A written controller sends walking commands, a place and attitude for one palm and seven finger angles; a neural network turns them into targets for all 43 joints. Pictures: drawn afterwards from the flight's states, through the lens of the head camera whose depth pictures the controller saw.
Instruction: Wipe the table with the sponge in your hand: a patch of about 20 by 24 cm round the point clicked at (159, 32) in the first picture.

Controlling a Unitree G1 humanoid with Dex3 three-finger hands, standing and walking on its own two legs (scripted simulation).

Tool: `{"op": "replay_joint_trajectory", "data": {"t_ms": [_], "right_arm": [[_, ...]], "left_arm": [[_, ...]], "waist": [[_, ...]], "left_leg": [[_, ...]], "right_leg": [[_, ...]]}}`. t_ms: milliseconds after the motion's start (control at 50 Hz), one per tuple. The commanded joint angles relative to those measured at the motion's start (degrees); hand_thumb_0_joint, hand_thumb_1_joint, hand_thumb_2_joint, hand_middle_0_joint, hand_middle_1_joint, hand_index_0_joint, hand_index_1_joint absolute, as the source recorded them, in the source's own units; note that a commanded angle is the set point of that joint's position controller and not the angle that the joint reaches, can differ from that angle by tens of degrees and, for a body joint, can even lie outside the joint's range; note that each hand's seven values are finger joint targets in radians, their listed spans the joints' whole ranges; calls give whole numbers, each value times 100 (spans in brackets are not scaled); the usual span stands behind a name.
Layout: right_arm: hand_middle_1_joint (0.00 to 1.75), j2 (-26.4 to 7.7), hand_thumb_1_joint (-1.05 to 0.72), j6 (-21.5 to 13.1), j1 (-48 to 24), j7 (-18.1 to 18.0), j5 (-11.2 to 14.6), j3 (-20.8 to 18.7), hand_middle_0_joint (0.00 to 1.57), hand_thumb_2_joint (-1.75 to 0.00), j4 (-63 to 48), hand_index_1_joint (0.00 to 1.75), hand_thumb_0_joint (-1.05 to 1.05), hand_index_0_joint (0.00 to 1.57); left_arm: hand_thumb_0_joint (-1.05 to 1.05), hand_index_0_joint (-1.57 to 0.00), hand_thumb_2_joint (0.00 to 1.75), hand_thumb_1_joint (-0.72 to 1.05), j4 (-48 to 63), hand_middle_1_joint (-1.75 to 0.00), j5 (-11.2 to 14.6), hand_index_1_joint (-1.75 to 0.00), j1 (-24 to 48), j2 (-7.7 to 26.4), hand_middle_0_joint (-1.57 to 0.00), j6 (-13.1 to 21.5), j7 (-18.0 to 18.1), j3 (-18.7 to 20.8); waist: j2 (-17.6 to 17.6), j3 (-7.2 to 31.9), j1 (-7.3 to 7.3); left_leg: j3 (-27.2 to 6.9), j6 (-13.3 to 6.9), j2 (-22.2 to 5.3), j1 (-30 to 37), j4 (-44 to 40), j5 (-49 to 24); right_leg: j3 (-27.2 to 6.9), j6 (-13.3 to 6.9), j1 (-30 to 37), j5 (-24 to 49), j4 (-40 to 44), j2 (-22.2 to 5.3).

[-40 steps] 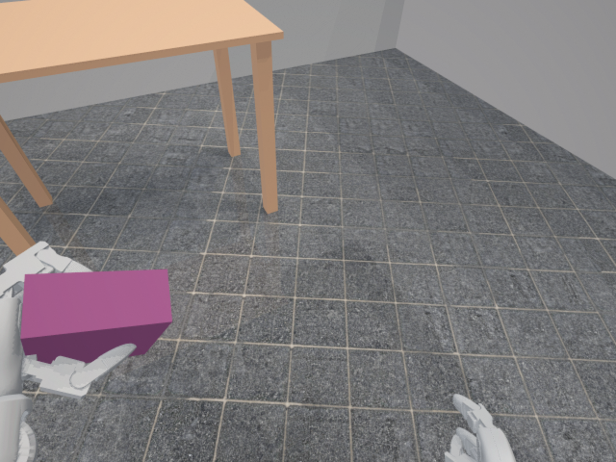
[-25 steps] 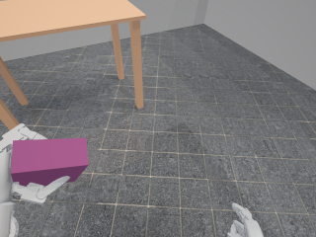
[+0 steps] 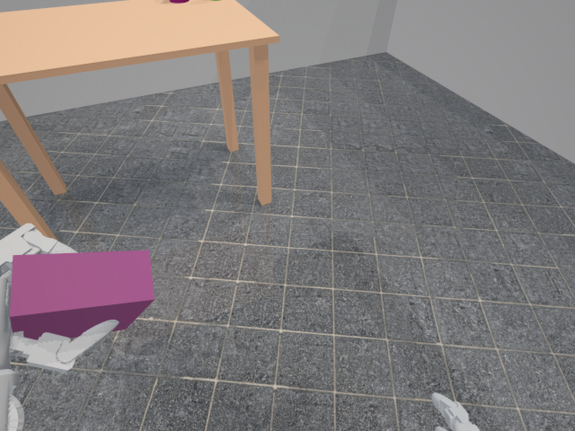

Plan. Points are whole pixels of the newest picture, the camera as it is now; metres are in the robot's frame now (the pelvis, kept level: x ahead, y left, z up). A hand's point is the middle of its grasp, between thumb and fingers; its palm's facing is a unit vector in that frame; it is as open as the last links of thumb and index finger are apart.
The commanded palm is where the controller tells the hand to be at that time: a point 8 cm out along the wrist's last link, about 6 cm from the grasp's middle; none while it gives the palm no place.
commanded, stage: walk to a spot facing it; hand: left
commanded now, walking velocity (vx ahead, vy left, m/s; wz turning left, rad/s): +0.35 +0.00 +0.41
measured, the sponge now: (99, 297) +0.22 +0.21 +0.15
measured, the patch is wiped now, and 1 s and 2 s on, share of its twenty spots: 0.00 0.00 0.00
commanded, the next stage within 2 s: none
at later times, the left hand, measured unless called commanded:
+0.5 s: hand (82, 223) +0.30 +0.25 +0.19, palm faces +0.49 -0.73 -0.47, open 9.5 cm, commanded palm +0.24 +0.29 +0.19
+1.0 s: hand (103, 161) +0.42 +0.28 +0.18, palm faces +0.63 -0.63 -0.45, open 9.5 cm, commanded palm +0.36 +0.30 +0.19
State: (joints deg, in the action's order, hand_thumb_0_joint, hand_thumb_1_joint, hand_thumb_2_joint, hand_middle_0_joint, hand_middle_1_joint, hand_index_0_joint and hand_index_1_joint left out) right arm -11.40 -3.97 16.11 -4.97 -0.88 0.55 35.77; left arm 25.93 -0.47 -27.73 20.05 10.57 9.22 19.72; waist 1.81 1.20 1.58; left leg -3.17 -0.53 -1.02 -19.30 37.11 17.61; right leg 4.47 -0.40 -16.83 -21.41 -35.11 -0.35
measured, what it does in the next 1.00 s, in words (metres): walks ahead, turning left: right foot, then left foot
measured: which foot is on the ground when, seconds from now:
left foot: down 0.00-0.54, up 0.56-0.96, down 0.98-1.00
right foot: down 0.00-0.20, up 0.22-0.52, down 0.54-0.98, up 1.00-1.00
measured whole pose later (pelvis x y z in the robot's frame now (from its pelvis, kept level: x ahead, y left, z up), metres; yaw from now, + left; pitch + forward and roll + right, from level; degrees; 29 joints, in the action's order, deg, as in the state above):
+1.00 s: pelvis +0.28 -0.01 -0.01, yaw +16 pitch +0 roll +3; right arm -13.9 -2.4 11.9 -4.0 -0.5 -2.5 30.7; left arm 33.7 0.7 -28.2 21.9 12.8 10.7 22.8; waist -2.4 -4.9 -0.6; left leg 12.1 -2.7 -2.8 -21.6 32.5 7.2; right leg 13.5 0.4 -11.6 -29.2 -48.2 -8.7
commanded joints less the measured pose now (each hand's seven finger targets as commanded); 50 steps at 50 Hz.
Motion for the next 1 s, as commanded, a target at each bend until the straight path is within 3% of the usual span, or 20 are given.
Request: {"op": "replay_joint_trajectory", "data": {"t_ms": [0,80,140,160,180,200,220,340,480,500,540,580,620,700,840,900,920,940,960,980], "right_arm": [[30,-571,-90,-317,-745,40,52,-265,20,-90,-835,30,0,20],[30,-535,-90,-282,-901,84,-12,-177,20,-90,-794,30,0,20],[30,-454,-90,-304,-770,17,-9,-189,20,-90,-849,30,0,20],[30,-570,-90,-336,-649,-22,23,-260,20,-90,-874,30,0,20],[30,-742,-90,-356,-677,-6,45,-331,20,-90,-939,30,0,20],[30,-618,-90,-382,-636,66,59,-276,20,-90,-851,30,0,20],[30,-630,-90,-398,-686,95,25,-311,20,-90,-758,30,0,20],[30,-574,-90,-568,-651,160,100,-333,20,-90,-702,30,0,20],[30,-556,-90,-387,-813,4,89,-279,20,-90,-776,30,0,20],[30,-500,-90,-346,-831,0,110,-274,20,-90,-784,30,0,20],[30,-472,-90,-307,-1093,22,99,-261,20,-90,-987,30,0,20],[30,-582,-90,-256,-1074,121,85,-298,20,-90,-860,30,0,20],[30,-535,-90,-135,-1146,148,76,-238,20,-90,-793,30,0,20],[30,-553,-90,-23,-1084,127,46,-304,20,-90,-887,30,0,20],[30,-444,-90,-75,-809,161,64,-354,20,-90,-1233,30,0,20],[30,-450,-90,-75,-610,109,71,-382,20,-90,-1210,30,0,20],[30,-502,-90,-87,-546,64,66,-410,20,-90,-1207,30,0,20],[30,-591,-90,-95,-580,63,66,-427,20,-90,-1238,30,0,20],[30,-675,-90,-146,-677,125,69,-419,20,-90,-1256,30,0,20],[30,-728,-90,-205,-662,206,115,-387,20,-90,-1222,30,0,20]], "left_arm": [[0,-120,130,10,1202,-160,76,-160,772,1013,-120,413,144,532],[0,-120,130,10,1423,-160,13,-160,834,1158,-120,535,152,674],[0,-120,130,10,1688,-160,105,-160,781,1076,-120,557,196,687],[0,-120,130,10,1840,-160,136,-160,817,1026,-120,590,202,666],[0,-120,130,10,1994,-160,179,-160,607,854,-120,649,215,566],[0,-120,130,10,1794,-160,102,-160,697,985,-120,698,230,593],[0,-120,130,10,1730,-160,43,-160,829,1133,-120,638,194,703],[0,-120,130,10,1928,-160,131,-160,306,814,-120,541,67,544],[0,-120,130,10,1013,-160,192,-160,343,864,-120,349,2,664],[0,-120,130,10,1048,-160,160,-160,487,936,-120,313,-8,633],[0,-120,130,10,1028,-160,166,-160,662,1445,-120,247,52,1021],[0,-120,130,10,1216,-160,204,-160,680,1437,-120,388,-30,1018],[0,-120,130,10,1466,-160,149,-160,478,1265,-120,530,-42,910],[0,-120,130,10,1591,-160,145,-160,422,1226,-120,576,41,916],[0,-120,130,10,1764,-160,173,-160,104,1098,-120,497,259,954],[0,-120,130,10,1729,-160,173,-160,357,1043,-120,462,306,778],[0,-120,130,10,1772,-160,173,-160,487,1127,-120,509,310,813],[0,-120,130,10,1851,-160,169,-160,606,1143,-120,602,307,834],[0,-120,130,10,1944,-160,242,-160,682,1124,-120,668,287,874],[0,-120,130,10,1700,-160,172,-160,960,1325,-120,696,191,777]], "waist": [[-1506,-129,-173],[-965,-234,-211],[-439,148,-67],[365,334,29],[1901,552,11],[1578,499,31],[1185,226,62],[1035,331,-114],[700,358,-212],[136,520,-247],[-2033,601,-367],[-1175,236,-265],[-612,67,-210],[-636,115,-162],[-1106,297,-388],[-953,663,-113],[-608,879,22],[287,1124,81],[1438,1117,-41],[993,722,-13]], "left_leg": [[616,-55,107,-2149,1534,975],[581,-53,-456,-866,989,856],[1300,-38,56,883,-766,-176],[577,-307,-323,1613,-1244,11],[-1573,-887,-1701,2425,-1672,-696],[-2801,-1324,-2314,2054,-2114,-387],[-2988,-1535,-2445,1839,-2129,-241],[-648,-1092,-1559,1441,-1915,-1362],[329,-646,-1135,396,-821,-790],[502,-519,-881,-98,222,-523],[572,-84,124,-2277,3381,1484],[52,48,-319,-2347,4227,806],[203,193,-521,-2362,4244,336],[554,218,-646,-2022,2806,-112],[1627,71,-267,-1053,258,-121],[1963,-21,194,443,-614,-598],[1823,-163,160,1357,-883,-792],[509,-591,-548,2273,-1100,-953],[-2100,-1435,-2084,2743,-1496,-2390],[-3131,-1743,-2464,2316,-1747,-2368]], "right_leg": [[-2924,-1017,1374,-1436,2054,-2250],[-1282,-948,385,76,1676,-2062],[-202,-430,61,428,440,-1316],[51,-160,-496,719,-853,-971],[414,234,-1655,-751,-2378,-262],[-155,143,-1955,-1426,-3265,-250],[-490,153,-2356,-1238,-3595,-515],[71,294,-1717,-132,-2229,-578],[843,264,763,609,498,-66],[343,115,1459,476,918,-403],[-3458,-950,2189,397,2031,-2699],[-3067,-990,1562,-200,2076,-2715],[-1545,-845,1345,954,1913,-2362],[-296,-703,1307,2343,1773,-2096],[247,-680,1824,3683,1269,-2005],[687,-397,1314,3923,-58,-1773],[838,-182,784,3792,-1072,-1588],[872,52,-130,2384,-2374,-1208],[474,247,-1425,-918,-3699,-375],[-183,170,-1944,-1524,-4225,-315]]}}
